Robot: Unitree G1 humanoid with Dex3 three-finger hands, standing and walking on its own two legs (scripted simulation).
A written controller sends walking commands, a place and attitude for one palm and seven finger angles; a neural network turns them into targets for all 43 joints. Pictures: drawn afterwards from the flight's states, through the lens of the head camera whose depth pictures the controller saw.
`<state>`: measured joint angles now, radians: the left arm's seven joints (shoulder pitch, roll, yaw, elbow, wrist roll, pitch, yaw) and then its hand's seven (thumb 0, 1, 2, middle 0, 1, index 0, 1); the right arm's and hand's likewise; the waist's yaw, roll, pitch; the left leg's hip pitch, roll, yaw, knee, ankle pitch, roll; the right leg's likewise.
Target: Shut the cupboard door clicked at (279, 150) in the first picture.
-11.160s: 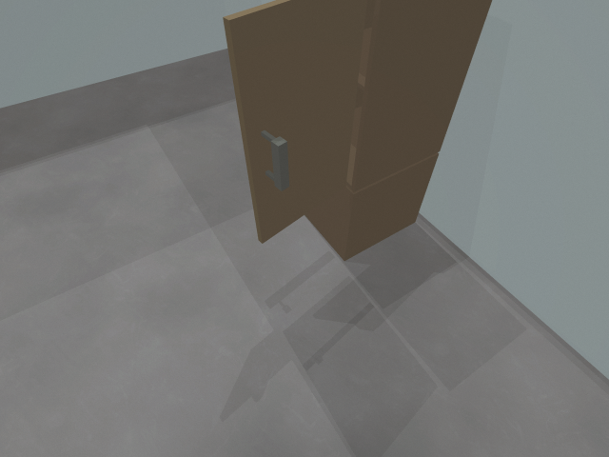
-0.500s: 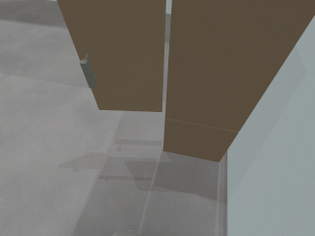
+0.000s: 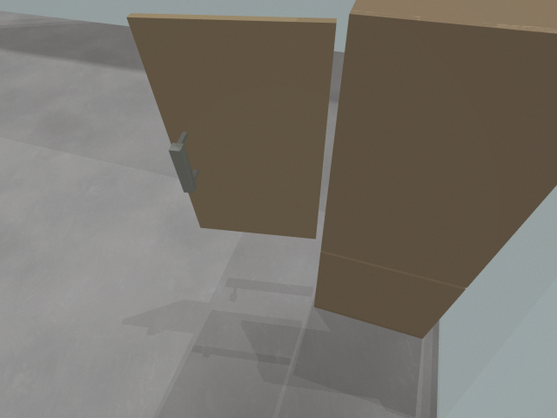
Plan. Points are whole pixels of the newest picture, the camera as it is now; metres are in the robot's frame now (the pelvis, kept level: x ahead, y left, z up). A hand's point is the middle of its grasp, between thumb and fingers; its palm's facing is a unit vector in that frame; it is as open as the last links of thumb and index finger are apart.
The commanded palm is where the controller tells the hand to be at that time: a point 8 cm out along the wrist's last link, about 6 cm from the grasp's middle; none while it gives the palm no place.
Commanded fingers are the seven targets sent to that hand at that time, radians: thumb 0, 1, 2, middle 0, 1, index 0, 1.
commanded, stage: take the last steps up to it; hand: left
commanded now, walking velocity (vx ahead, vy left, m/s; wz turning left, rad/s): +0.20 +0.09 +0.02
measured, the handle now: (186, 162) +0.63 +0.26 -0.04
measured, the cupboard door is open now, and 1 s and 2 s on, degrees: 100 100 100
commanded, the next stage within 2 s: come to a stop and stand still in 0.12 s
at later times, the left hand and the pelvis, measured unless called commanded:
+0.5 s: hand (159, 402) +0.17 +0.23 -0.17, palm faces +0.04 -0.97 -0.24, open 7.4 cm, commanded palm none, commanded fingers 0.00 0.90 0.90 -0.20 -0.30 -0.20 -0.30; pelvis +0.13 +0.03 +0.00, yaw -1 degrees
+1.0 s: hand (147, 382) +0.20 +0.26 -0.17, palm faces +0.03 -0.98 -0.22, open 7.4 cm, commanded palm none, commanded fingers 0.00 0.90 0.90 -0.20 -0.30 -0.20 -0.30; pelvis +0.13 +0.06 +0.01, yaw +0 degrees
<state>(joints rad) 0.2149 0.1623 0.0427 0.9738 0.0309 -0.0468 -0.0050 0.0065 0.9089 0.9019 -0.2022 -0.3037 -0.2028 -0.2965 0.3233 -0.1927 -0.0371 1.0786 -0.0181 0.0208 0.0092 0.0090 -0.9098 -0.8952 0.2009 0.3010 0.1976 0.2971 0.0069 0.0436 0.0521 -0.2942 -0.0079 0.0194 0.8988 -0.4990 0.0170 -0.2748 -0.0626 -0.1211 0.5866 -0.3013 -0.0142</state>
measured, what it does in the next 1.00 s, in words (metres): walks ahead: left foot, then right foot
